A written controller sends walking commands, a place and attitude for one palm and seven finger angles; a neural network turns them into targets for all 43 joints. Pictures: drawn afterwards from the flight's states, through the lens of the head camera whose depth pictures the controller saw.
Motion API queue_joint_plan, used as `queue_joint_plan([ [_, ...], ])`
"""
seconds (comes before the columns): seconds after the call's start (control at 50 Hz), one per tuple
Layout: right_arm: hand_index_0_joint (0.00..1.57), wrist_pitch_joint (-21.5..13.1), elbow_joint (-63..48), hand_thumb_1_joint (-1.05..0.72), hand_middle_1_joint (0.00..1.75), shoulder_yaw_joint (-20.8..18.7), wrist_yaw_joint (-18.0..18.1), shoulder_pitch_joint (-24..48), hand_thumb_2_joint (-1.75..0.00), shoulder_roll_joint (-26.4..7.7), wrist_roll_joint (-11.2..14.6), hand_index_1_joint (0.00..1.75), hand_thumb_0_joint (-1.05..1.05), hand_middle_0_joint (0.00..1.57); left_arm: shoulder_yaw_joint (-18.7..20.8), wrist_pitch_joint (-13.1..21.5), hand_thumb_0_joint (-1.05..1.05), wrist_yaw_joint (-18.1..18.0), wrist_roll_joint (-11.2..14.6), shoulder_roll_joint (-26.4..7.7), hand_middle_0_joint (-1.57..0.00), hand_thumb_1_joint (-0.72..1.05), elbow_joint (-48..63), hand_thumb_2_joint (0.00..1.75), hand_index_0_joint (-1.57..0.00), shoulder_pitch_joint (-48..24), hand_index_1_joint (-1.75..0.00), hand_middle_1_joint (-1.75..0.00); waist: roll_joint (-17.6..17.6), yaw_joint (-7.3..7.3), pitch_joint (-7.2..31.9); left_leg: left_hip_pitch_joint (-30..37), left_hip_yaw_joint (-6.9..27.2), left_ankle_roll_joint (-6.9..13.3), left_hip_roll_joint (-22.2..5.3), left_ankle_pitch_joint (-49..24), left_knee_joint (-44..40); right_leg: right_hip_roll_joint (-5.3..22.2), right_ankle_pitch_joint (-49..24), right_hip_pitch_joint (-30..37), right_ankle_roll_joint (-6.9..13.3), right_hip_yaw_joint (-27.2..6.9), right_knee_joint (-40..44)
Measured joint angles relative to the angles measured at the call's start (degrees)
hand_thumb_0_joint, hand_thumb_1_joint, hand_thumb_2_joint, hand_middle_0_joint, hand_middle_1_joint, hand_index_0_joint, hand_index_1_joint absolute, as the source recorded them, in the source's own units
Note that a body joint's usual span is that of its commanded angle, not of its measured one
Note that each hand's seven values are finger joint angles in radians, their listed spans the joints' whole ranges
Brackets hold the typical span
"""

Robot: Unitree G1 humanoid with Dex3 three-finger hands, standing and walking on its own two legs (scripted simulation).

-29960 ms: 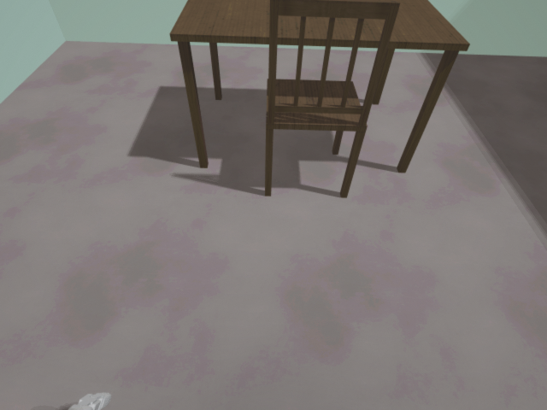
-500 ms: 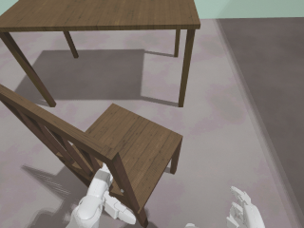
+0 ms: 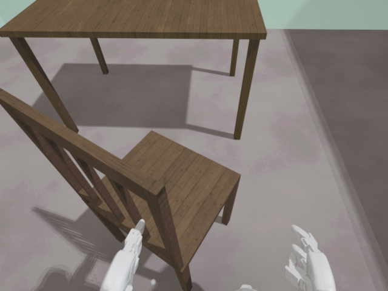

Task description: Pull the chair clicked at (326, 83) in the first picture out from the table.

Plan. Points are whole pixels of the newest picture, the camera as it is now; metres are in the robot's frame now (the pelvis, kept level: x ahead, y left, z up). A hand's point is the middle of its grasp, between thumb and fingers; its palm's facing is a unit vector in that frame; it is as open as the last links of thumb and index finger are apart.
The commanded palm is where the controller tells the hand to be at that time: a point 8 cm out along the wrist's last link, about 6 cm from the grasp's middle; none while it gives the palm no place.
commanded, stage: draw the fingers out of the gap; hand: left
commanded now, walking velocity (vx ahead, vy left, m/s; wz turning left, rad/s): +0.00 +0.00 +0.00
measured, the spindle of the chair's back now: (103, 192) +0.34 +0.23 -0.02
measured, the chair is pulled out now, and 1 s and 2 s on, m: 0.60 0.60 0.60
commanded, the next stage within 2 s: draw the hand back to the body in 0.20 s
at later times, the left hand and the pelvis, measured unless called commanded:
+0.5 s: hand (126, 290) +0.14 +0.12 +0.04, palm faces +0.06 -1.00 +0.00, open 17.4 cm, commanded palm +0.09 +0.17 +0.05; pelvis -0.01 +0.01 -0.02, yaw +0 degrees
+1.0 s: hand (69, 266) +0.16 +0.18 +0.12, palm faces +0.21 -0.92 -0.34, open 16.3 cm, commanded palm +0.11 +0.23 +0.14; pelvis +0.00 +0.00 +0.01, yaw +0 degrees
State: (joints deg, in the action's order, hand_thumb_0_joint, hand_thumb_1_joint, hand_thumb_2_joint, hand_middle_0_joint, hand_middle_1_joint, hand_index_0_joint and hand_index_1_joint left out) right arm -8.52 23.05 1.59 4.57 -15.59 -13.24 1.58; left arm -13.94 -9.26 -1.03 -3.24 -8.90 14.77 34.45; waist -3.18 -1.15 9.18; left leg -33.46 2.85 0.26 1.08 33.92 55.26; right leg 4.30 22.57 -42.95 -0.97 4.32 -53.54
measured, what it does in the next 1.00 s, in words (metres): stands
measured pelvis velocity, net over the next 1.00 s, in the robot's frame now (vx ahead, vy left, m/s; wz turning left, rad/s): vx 0.00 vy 0.00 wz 0.00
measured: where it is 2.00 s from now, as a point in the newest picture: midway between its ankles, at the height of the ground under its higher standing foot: outside the picture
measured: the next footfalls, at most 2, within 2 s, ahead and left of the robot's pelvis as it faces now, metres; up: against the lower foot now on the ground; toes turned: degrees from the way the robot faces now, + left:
none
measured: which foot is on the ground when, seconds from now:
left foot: down 0.00-1.00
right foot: down 0.00-1.00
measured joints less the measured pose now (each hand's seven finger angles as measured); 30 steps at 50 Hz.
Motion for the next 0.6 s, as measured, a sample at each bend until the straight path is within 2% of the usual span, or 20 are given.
queue_joint_plan([
  [0.18, 0.20, 1.3, -1.8, -0.90, 0.30, -0.3, 0.1, -1.2, -0.90, 0.8, 0.2, 0.30, 0.01, 0.20, -0.6, -1.6, -0.01, 0.0, -1.3, 0.2, -0.01, -0.54, 3.5, 0.21, -0.01, 5.4, 0.00, 0.00, 0.8, 0.00, 0.9, -0.5, -0.8, 0.3, 0.0, 0.5, 1.1, -0.1, 0.1, -0.8, -0.2, -0.8, -1.0],
  [0.34, 0.20, 0.5, -2.6, -0.90, 0.30, -1.0, 0.5, -1.7, -0.90, 0.8, 0.4, 0.30, 0.01, 0.20, -0.4, 0.4, -0.01, 0.3, -1.1, -0.5, -0.01, -0.54, 7.4, 0.21, -0.01, 12.0, 0.00, 0.00, 0.8, 0.42, 1.1, -1.7, -0.6, 0.5, -0.1, 1.2, 2.7, -0.2, 0.3, -1.7, -0.4, -0.7, -1.9],
  [0.38, 0.20, -0.9, -2.3, -0.90, 0.30, -1.1, 0.6, -1.5, -0.90, 0.9, 0.4, 0.30, 0.01, 0.20, 0.3, 4.0, -0.01, 0.3, 2.3, 0.3, -0.01, -0.54, 7.9, 0.21, -0.01, 13.1, 0.00, 0.00, 1.0, 0.54, 1.0, -2.7, -0.5, 0.5, -0.1, 1.4, 3.6, -0.1, 0.4, -2.5, -0.4, -0.6, -2.5],
  [0.46, 0.20, -3.4, -0.9, -0.90, 0.30, -1.5, 0.2, -1.1, -0.90, 1.2, 0.4, 0.30, 0.01, 0.20, 3.5, 12.9, -0.02, -0.4, 6.4, 1.5, -0.01, -0.52, 9.1, 0.22, -0.01, 12.6, 0.00, 0.00, 1.7, 1.48, 0.7, -5.1, -0.2, 0.2, -0.2, 2.1, 6.1, -0.2, 0.8, -4.6, -0.2, -0.3, -4.4],
  [0.54, 0.20, -4.1, 1.3, -0.90, 0.30, -1.8, -0.9, -0.2, -0.90, 1.7, 0.4, 0.30, 0.01, 0.20, 6.2, 21.8, -0.02, 0.1, 8.2, 1.6, -0.01, -0.53, 11.3, 0.21, -0.01, 11.2, 0.00, 0.00, 1.4, 2.15, 0.8, -6.8, 0.2, 0.0, -0.3, 2.8, 8.1, -0.2, 1.2, -6.1, -0.1, 0.0, -5.9],
  [0.6, 0.20, -3.9, 2.7, -0.90, 0.30, -2.0, -2.0, 0.9, -0.90, 2.2, 0.4, 0.30, 0.01, 0.20, 7.6, 28.3, -0.01, 2.3, 8.5, 1.1, 0.00, -0.53, 11.8, 0.21, 0.00, 9.7, 0.00, 0.00, 1.2, 2.29, 0.8, -8.3, 0.0, 0.0, -0.3, 3.3, 9.7, -0.3, 1.5, -7.7, 0.0, -0.2, -7.4],
])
